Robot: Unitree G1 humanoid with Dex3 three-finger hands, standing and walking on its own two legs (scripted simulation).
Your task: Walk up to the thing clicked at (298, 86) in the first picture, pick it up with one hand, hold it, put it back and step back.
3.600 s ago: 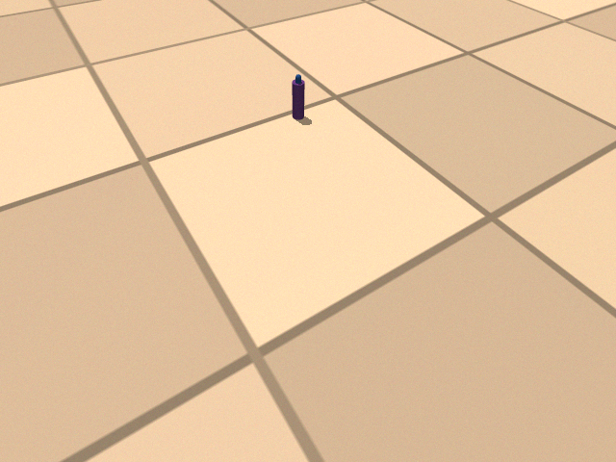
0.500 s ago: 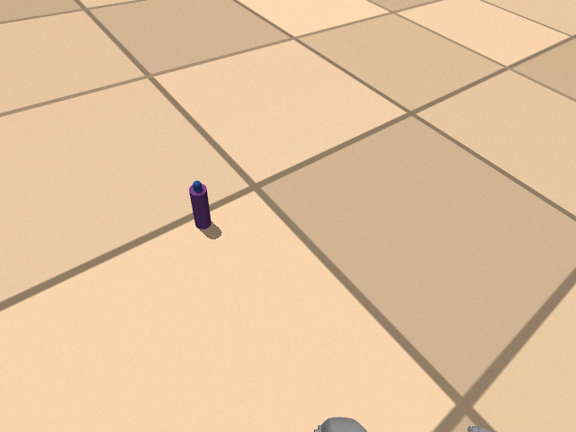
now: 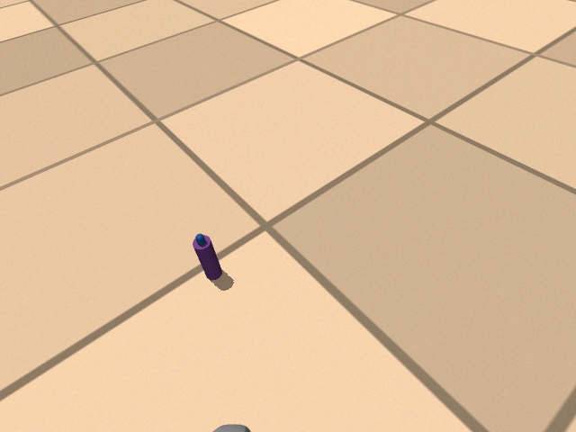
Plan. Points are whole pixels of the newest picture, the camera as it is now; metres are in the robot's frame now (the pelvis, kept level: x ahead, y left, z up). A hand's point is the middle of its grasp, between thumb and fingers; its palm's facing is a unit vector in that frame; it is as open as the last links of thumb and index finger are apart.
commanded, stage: walk up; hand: left
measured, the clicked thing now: (207, 255) +0.87 +0.37 -0.65
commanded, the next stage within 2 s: none
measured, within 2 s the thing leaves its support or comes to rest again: neither
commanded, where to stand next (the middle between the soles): +0.50 +0.10 m, yaw -1 degrees
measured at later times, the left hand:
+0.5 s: hand (76, 427) +0.18 +0.37 -0.17, palm faces -0.01 -0.95 -0.32, open 7.4 cm
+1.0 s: hand (121, 293) +0.41 +0.34 -0.12, palm faces -0.04 -0.91 -0.41, open 7.4 cm
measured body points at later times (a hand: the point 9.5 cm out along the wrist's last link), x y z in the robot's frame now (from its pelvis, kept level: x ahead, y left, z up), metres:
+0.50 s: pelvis +0.16 +0.10 +0.00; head +0.17 +0.13 +0.44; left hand +0.18 +0.41 -0.14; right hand +0.26 -0.22 -0.09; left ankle +0.21 +0.18 -0.74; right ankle +0.15 -0.07 -0.67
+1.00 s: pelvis +0.30 +0.08 -0.01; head +0.32 +0.05 +0.44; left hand +0.41 +0.39 -0.10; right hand +0.33 -0.23 -0.15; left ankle +0.26 +0.21 -0.68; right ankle +0.37 -0.01 -0.74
